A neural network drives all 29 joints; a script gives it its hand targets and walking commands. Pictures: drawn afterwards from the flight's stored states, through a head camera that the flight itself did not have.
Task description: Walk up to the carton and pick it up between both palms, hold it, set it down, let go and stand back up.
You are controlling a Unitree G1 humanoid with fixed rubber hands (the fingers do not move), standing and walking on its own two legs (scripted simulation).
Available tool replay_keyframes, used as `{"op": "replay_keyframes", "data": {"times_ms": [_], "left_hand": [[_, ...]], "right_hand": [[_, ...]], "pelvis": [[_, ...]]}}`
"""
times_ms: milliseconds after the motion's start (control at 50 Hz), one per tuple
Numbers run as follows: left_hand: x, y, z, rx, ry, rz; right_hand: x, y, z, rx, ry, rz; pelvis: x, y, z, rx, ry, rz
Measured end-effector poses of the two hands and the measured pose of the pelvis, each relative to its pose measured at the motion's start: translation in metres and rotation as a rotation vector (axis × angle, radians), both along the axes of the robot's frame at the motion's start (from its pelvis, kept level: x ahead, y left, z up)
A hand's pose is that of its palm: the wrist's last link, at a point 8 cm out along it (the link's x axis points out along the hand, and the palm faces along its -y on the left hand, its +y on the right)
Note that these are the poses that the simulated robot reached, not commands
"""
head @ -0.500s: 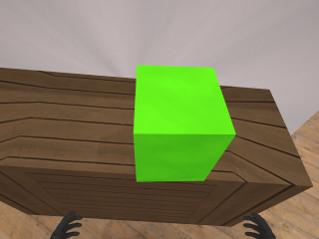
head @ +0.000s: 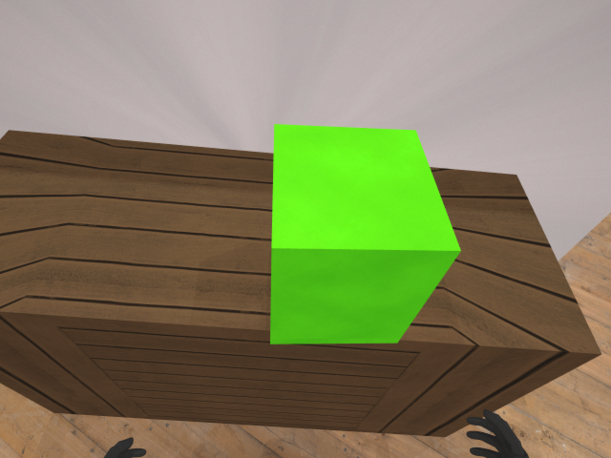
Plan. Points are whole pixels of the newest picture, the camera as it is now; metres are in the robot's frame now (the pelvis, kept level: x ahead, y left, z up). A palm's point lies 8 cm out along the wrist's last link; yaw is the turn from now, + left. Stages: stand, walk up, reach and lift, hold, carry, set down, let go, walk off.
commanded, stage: stand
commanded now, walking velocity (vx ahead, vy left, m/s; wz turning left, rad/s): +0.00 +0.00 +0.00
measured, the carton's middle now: (340, 241) +0.40 -0.02 +0.04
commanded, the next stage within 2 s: none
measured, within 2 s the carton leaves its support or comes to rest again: neither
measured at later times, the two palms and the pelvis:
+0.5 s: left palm out of the picture +0.06 +0.26 -0.12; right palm out of the picture +0.13 -0.27 -0.09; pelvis -0.01 -0.01 +0.00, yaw +0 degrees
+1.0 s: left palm out of the picture +0.05 +0.26 -0.12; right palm out of the picture +0.11 -0.28 -0.10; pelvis -0.02 -0.01 +0.00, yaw +0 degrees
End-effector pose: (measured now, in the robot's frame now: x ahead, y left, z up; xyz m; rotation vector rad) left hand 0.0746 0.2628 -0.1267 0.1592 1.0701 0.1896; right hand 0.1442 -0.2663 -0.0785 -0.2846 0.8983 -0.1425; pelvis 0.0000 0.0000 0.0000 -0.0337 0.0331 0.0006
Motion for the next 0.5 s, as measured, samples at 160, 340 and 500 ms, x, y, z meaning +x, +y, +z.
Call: {"op": "replay_keyframes", "data": {"times_ms": [160,340,500], "left_hand": [[-0.007,0.001,0.000,0.005,0.014,0.004],[-0.010,0.000,0.000,0.010,0.027,0.007],[-0.012,-0.002,0.002,0.017,0.023,0.008]], "right_hand": [[-0.006,-0.001,-0.004,0.005,0.015,-0.007],[-0.014,-0.004,-0.008,0.010,0.040,-0.017],[-0.018,-0.007,-0.011,0.015,0.051,-0.023]], "pelvis": [[-0.002,-0.001,0.000,0.001,-0.004,0.000],[-0.004,-0.003,0.000,0.004,-0.006,0.000],[-0.005,-0.005,0.001,0.007,-0.011,0.000]]}}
